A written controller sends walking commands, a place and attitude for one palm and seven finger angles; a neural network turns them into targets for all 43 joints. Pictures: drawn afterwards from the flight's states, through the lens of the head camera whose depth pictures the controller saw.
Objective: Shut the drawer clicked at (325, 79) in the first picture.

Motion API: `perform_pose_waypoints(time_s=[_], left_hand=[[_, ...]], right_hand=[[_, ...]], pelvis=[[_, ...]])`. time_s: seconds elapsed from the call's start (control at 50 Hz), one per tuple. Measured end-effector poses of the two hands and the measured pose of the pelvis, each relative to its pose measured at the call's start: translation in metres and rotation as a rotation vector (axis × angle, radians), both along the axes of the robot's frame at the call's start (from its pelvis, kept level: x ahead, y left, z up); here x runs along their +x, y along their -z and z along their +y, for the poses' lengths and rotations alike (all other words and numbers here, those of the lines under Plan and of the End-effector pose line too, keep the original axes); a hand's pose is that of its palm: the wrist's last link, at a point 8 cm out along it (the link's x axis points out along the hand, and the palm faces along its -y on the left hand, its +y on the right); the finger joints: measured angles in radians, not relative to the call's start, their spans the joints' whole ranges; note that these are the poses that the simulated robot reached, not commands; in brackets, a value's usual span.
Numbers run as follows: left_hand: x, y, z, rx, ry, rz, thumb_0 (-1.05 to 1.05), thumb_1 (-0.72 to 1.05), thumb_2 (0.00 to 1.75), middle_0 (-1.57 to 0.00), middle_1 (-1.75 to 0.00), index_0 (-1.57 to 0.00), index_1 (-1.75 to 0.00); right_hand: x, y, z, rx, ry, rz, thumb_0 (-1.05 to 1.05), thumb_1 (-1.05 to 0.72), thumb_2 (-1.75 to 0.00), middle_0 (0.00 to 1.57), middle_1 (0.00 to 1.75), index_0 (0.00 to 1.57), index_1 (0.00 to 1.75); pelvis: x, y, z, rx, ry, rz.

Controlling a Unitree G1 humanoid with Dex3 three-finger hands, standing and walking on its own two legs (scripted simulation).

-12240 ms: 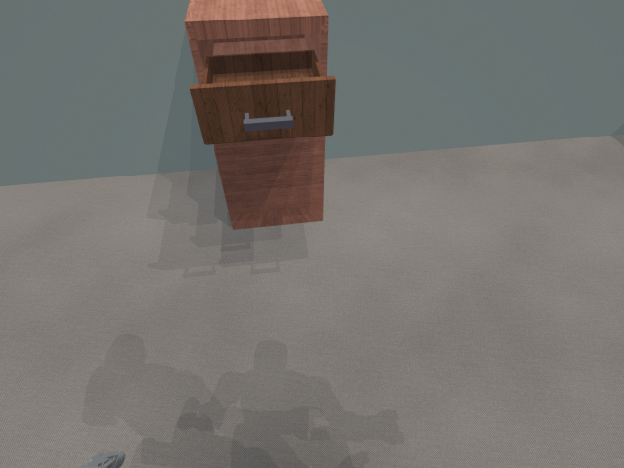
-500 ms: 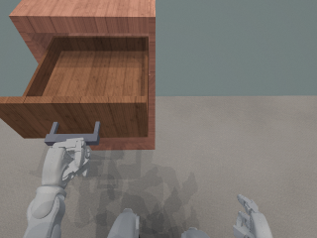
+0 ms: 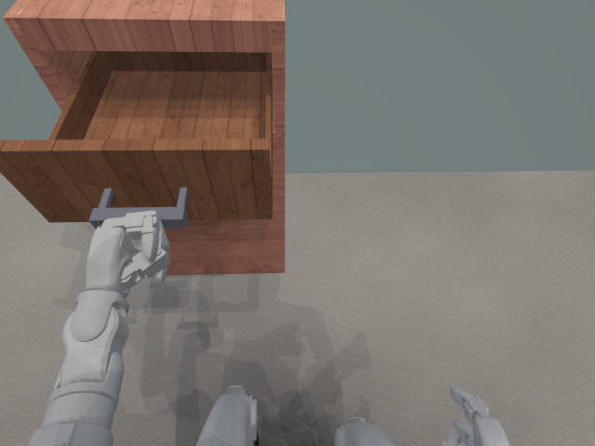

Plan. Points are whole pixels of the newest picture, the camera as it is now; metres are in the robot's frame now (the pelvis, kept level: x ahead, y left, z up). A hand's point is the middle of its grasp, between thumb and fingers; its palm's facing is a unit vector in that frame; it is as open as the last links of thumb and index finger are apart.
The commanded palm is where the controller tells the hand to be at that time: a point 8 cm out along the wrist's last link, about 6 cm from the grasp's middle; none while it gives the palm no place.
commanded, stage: push the drawer shut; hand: left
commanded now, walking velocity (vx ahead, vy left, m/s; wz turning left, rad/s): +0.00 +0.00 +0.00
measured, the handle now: (143, 206) +0.42 +0.24 +0.05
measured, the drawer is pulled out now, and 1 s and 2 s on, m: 0.21 0.09 0.00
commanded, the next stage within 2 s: none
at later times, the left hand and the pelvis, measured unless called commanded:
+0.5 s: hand (170, 213) +0.42 +0.20 +0.04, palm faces +0.04 -1.00 -0.05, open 2.8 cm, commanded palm +0.40 +0.25 +0.05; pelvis +0.00 +0.01 +0.00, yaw -1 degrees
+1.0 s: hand (174, 181) +0.47 +0.20 +0.05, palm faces +0.05 -1.00 -0.03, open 2.9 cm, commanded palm +0.46 +0.25 +0.05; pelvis +0.00 +0.01 -0.01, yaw -2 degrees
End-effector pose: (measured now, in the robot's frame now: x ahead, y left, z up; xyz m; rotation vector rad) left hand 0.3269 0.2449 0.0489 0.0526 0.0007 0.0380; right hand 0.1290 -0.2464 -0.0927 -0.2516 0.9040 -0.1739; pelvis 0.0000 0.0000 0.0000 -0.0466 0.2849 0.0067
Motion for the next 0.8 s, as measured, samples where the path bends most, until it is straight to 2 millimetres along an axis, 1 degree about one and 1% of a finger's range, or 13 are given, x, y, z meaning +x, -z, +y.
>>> perform_pose_waypoints(time_s=[0.24, 0.36, 0.6, 0.8], left_hand=[[0.029, 0.001, 0.004, -0.006, -0.003, -0.004, -0.03, 0.79, 0.9, -1.4, -1.6, -1.4, -1.6], [0.043, 0.001, 0.003, -0.005, -0.005, -0.004, -0.04, 0.8, 0.92, -1.4, -1.6, -1.4, -1.6], [0.08, 0.001, 0.007, -0.01, -0.004, 0.006, -0.04, 0.79, 0.91, -1.4, -1.6, -1.4, -1.6], [0.101, 0.001, 0.008, -0.014, -0.009, 0.005, -0.04, 0.79, 0.9, -1.4, -1.6, -1.4, -1.6]], right_hand=[[-0.026, 0.005, -0.005, -0.012, 0.038, 0.093, 0.01, -0.9, -0.9, 0.2, 0.3, 0.2, 0.3], [-0.035, 0.009, -0.004, -0.011, 0.043, 0.133, 0.01, -0.9, -0.9, 0.2, 0.3, 0.2, 0.3], [-0.051, 0.014, -0.004, -0.018, 0.072, 0.194, 0.0, -0.9, -0.9, 0.2, 0.3, 0.2, 0.3], [-0.072, 0.019, -0.007, -0.017, 0.095, 0.272, 0.0, -0.9, -0.9, 0.2, 0.3, 0.2, 0.3]], pelvis=[[0.001, 0.0, 0.004, -0.002, 0.006, 0.015], [0.001, 0.001, 0.006, -0.003, 0.006, 0.023], [0.0, 0.005, 0.006, -0.009, 0.014, 0.049], [0.002, 0.008, 0.007, -0.009, 0.021, 0.07]])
